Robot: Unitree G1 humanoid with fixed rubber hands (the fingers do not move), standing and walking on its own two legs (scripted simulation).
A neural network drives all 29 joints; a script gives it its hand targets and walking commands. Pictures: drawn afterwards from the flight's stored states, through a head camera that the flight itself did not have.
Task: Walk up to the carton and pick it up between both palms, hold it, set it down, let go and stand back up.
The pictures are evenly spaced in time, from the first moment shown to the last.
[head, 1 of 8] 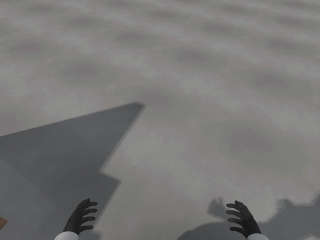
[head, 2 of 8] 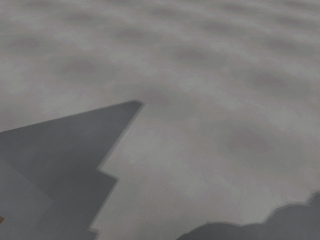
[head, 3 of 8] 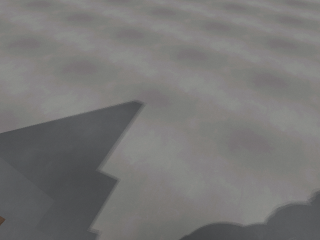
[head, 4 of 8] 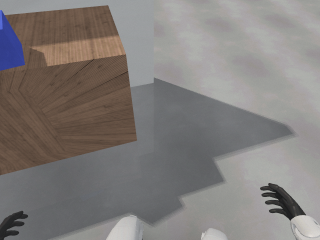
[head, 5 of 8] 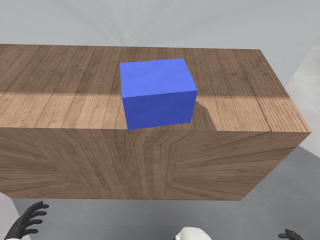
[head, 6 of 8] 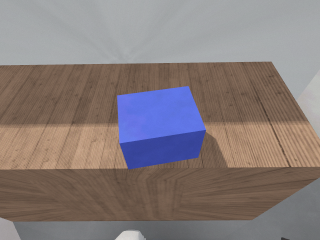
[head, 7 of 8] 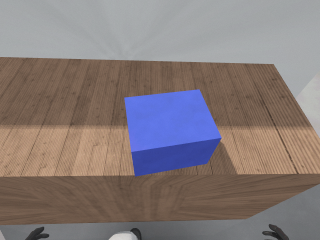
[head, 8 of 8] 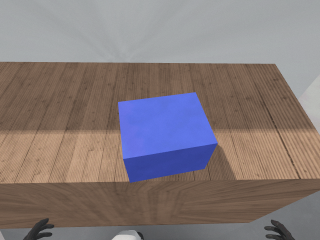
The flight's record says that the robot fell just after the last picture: no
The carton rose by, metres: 0.00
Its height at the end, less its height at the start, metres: +0.00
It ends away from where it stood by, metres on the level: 0.00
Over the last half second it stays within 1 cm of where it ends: yes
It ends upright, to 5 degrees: yes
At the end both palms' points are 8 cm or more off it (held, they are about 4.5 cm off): yes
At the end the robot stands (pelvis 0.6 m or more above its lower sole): yes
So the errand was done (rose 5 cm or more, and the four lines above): no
